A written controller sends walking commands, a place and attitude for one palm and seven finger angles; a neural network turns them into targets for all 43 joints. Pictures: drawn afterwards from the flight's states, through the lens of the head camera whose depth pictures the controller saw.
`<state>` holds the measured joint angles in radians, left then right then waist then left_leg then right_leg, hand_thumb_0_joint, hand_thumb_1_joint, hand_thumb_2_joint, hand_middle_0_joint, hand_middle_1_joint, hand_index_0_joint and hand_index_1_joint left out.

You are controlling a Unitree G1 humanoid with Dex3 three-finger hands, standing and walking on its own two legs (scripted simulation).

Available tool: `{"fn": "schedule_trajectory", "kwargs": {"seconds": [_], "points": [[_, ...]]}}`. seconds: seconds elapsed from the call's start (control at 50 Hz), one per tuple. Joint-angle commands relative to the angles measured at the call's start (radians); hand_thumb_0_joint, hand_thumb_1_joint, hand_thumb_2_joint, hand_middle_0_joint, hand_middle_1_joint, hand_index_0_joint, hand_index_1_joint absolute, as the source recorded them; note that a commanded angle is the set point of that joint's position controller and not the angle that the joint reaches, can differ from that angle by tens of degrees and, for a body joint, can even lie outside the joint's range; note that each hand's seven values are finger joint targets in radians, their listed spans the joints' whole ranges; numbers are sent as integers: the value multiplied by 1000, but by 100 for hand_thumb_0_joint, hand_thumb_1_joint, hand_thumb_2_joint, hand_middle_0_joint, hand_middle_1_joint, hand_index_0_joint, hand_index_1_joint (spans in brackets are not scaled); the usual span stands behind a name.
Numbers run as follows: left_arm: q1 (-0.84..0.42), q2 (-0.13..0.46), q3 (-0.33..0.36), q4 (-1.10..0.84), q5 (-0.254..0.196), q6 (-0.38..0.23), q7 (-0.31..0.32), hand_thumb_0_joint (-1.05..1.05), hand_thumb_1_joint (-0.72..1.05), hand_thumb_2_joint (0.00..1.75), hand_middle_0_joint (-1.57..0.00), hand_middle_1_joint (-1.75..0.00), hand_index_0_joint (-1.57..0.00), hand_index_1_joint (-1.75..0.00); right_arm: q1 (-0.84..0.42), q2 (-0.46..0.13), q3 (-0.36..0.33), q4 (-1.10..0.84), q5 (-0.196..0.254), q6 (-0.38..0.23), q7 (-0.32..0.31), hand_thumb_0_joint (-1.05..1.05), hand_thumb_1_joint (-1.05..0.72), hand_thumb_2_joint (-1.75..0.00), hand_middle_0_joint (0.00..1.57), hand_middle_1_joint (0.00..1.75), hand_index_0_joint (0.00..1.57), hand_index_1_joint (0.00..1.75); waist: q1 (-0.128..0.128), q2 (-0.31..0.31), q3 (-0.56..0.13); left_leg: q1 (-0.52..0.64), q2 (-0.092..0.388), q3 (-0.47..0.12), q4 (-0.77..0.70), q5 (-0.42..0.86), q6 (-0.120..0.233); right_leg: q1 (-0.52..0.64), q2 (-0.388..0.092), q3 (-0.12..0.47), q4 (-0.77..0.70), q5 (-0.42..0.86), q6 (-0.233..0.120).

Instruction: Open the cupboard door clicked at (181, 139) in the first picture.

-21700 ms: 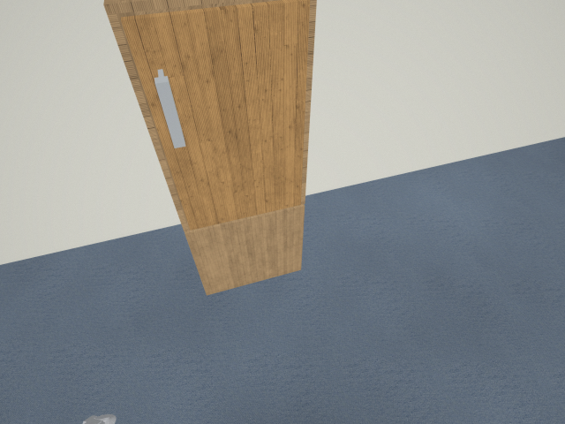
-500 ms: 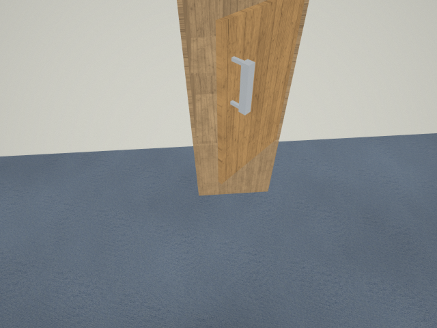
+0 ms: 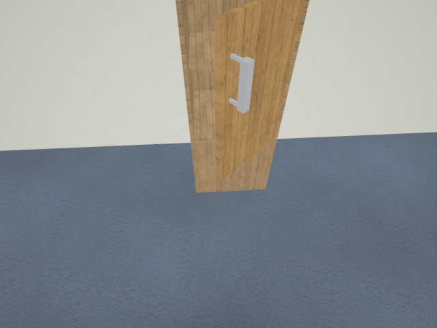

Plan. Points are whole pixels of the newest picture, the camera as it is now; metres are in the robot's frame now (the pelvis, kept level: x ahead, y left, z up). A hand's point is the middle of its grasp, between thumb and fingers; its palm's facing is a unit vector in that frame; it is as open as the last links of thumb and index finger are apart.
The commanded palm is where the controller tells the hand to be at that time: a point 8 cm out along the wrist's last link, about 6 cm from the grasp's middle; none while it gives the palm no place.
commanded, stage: look to check the result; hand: left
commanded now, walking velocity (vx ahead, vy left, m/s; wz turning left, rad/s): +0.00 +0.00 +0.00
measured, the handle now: (238, 83) +0.69 -0.01 +0.08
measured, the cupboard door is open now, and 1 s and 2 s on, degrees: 42 42 42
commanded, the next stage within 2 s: walk to a spot facing it in 0.32 s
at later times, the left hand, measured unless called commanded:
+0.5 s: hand out of the picture +0.01 +0.16 -0.17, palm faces +0.06 -0.98 -0.19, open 7.4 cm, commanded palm none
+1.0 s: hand out of the picture +0.12 +0.17 -0.17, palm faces -0.16 -0.94 -0.31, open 7.4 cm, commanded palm none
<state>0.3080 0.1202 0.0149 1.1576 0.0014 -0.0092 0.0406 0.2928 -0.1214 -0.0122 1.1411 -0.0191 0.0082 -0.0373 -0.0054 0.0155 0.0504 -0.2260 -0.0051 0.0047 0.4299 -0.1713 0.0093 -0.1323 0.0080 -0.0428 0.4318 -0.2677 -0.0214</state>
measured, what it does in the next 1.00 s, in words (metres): stands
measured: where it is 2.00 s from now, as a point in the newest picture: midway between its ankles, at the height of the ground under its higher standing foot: outside the picture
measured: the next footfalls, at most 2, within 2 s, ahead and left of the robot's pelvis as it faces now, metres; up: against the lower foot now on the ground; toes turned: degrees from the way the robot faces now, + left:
left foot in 1.34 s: +0.12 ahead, +0.09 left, +0.00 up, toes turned -26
right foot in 1.62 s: -0.01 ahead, -0.15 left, +0.00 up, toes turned -41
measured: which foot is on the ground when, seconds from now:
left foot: down 0.00-0.96, up 0.98-1.00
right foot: down 0.00-1.00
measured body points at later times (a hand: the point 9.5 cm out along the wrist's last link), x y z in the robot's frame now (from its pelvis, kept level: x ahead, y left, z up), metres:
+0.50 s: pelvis +0.01 -0.01 +0.00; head +0.03 -0.01 +0.45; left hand +0.00 +0.21 -0.16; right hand +0.02 -0.23 -0.16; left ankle +0.04 +0.11 -0.74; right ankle -0.02 -0.10 -0.74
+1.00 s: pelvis +0.00 -0.03 -0.02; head +0.05 -0.06 +0.43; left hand +0.13 +0.22 -0.15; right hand +0.00 -0.28 -0.18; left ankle +0.03 +0.11 -0.73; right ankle -0.01 -0.12 -0.75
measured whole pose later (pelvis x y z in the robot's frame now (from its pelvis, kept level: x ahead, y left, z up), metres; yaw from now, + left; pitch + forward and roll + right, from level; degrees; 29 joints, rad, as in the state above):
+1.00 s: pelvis +0.00 -0.03 -0.02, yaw -14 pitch +0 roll +1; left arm 0.18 0.22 0.09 0.96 0.02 0.02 0.00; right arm 0.19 -0.22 -0.07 0.97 -0.02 0.05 -0.03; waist 0.02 0.04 0.11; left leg -0.35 0.12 0.14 0.77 -0.45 -0.04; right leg -0.32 0.01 -0.03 0.65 -0.32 -0.04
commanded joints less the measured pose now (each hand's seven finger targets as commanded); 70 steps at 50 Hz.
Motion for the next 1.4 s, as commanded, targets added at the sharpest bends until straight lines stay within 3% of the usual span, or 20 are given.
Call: {"fn": "schedule_trajectory", "kwargs": {"seconds": [0.0, 0.42, 0.64, 0.72, 0.76, 0.8, 0.86, 0.9, 0.92, 0.94, 0.96, 1.0, 1.08, 1.18, 1.26, 1.28, 1.3, 1.32, 1.34, 1.38], "points": [[67, 101, 12, -19, 3, -8, 1, 0, 90, 90, -20, -30, -20, -30, 57, -84, -9, -14, 0, -4, -3, 0, -90, -90, 20, 30, 20, 30, -4, -10, 63, 22, 85, -77, -75, 33, 24, -97, -101, 87, -120, 23, -28], [51, 119, 13, -21, 2, -14, 1, 0, 90, 90, -20, -30, -20, -30, 15, -109, -6, -8, -1, -10, -5, 0, -90, -90, 20, 30, 20, 30, 0, -15, 29, 60, 89, -75, -72, 122, 22, -41, -110, 88, -130, 122, -25], [-20, 185, 80, -117, 14, 32, -15, 0, 90, 90, -20, -30, -20, -30, -22, -135, -56, -102, -2, 18, -18, 0, -90, -90, 20, 30, 20, 30, -9, -52, 27, 10, 107, 37, 91, -23, -4, -150, -132, 227, -36, 208, -72], [-48, 166, 86, -165, 15, 39, -26, 0, 90, 90, -20, -30, -20, -30, -16, -194, -72, -138, -7, 9, -23, 0, -90, -90, 20, 30, 20, 30, -12, 89, -6, 80, 233, -83, -22, -9, 54, -246, -22, 153, 136, 152, -28], [-78, 147, 87, -195, 17, 44, -35, 0, 90, 90, -20, -30, -20, -30, 13, -233, -83, -150, -12, 0, -25, 0, -90, -90, 20, 30, 20, 30, -22, 233, -37, 101, 396, -209, -148, 56, 161, -317, 17, 50, 431, -207, 4], [-107, 136, 90, -222, 20, 47, -45, 0, 90, 90, -20, -30, -20, -30, -6, -242, -81, -175, -19, -5, -23, 0, -90, -90, 20, 30, 20, 30, -11, 152, -39, 70, 433, -185, -146, 100, 196, -325, -32, 62, 546, -304, 6], [-79, 119, 84, -227, 17, 40, -54, 0, 90, 90, -20, -30, -20, -30, -71, -253, -82, -205, -24, -2, -17, 0, -90, -90, 20, 30, 20, 30, 20, 139, -53, 55, 365, -15, -44, 245, 129, -220, -36, 5, 351, -226, 11], [13, 153, 95, -208, 19, 34, -52, 0, 90, 90, -20, -30, -20, -30, -108, -252, -87, -227, -11, 5, -11, 0, -90, -90, 20, 30, 20, 30, 64, 58, -75, -22, 298, 78, 109, 131, 53, -61, -22, -19, 95, 26, 12], [31, 230, 108, -207, 28, 25, -42, 0, 90, 90, -20, -30, -20, -30, -115, -213, -84, -248, 0, 14, -4, 0, -90, -90, 20, 30, 20, 30, 72, -154, -40, -162, 193, 150, 283, -101, -14, 10, -142, 186, -73, 161, -30], [31, 329, 124, -215, 31, 21, -28, 0, 90, 90, -20, -30, -20, -30, -157, -161, -74, -292, 5, 18, 7, 0, -90, -90, 20, 30, 20, 30, 84, -361, 0, -341, 60, 166, 506, -440, -59, 9, -364, 506, -150, 340, -154], [46, 357, 123, -225, 21, 25, -26, 0, 90, 90, -20, -30, -20, -30, -167, -185, -76, -301, 2, 29, 13, 0, -90, -90, 20, 30, 20, 30, 99, -230, -23, -327, 68, 43, 639, -461, -50, -41, -388, 518, -136, 228, -224], [-56, 293, 116, -250, 23, 28, -12, 0, 90, 90, -20, -30, -20, -30, -196, -191, -82, -294, 1, 33, 9, 0, -90, -90, 20, 30, 20, 30, 49, -231, -5, -389, 86, -25, 728, -327, -51, -26, -281, 470, -103, 240, -195], [-70, 271, 109, -270, 26, 19, -7, 0, 90, 90, -20, -30, -20, -30, -176, -165, -72, -287, 6, 27, 9, 0, -90, -90, 20, 30, 20, 30, 30, -101, -90, -298, 66, -9, 616, -272, -67, 24, -230, 392, -41, 436, -182], [-54, 292, 119, -273, 30, 26, -13, 0, 90, 90, -20, -30, -20, -30, -194, -156, -68, -318, 14, 17, 3, 0, -90, -90, 20, 30, 20, 30, 40, -143, -91, -237, 33, -7, 421, -292, -60, 33, -214, 449, -27, 480, -191], [-116, 279, 116, -292, 17, 32, -21, 0, 90, 90, -20, -30, -20, -30, -85, -168, -63, -295, 18, 0, -9, 0, -90, -90, 20, 30, 20, 30, -21, -133, -109, -7, 21, -6, 80, -115, -46, -85, -141, 428, 52, 480, -112], [-126, 246, 109, -302, 13, 35, -25, 0, 90, 90, -20, -30, -20, -30, -48, -203, -70, -285, 13, -9, -13, 0, -90, -90, 20, 30, 20, 30, -35, -55, -125, 143, 105, -77, -47, -53, -20, -218, -70, 368, 118, 331, -59], [-102, 187, 98, -327, 5, 37, -36, 0, 90, 90, -20, -30, -20, -30, -32, -306, -85, -292, -4, -17, -17, 0, -90, -90, 20, 30, 20, 30, -30, 229, -130, 264, 351, -326, -114, 79, 76, -417, 63, 221, 280, -50, 4], [-135, 195, 93, -351, 14, 31, -45, 0, 90, 90, -20, -30, -20, -30, -10, -329, -87, -306, -11, -10, -20, 0, -90, -90, 20, 30, 20, 30, -40, 261, -88, 196, 507, -418, -142, 224, 186, -462, 58, 92, 518, -361, 43], [-165, 214, 97, -345, 26, 34, -52, 0, 90, 90, -20, -30, -20, -30, -10, -307, -78, -303, -18, -13, -21, 0, -90, -90, 20, 30, 20, 30, -45, 159, -70, 120, 475, -376, -136, 267, 200, -446, 27, 113, 666, -330, 52], [-151, 206, 102, -326, 22, 37, -63, 0, 90, 90, -20, -30, -20, -30, -84, -261, -64, -328, -16, -15, -20, 0, -90, -90, 20, 30, 20, 30, 5, 222, -58, 104, 372, -188, -68, 434, 158, -453, -20, 87, 740, -260, 66]]}}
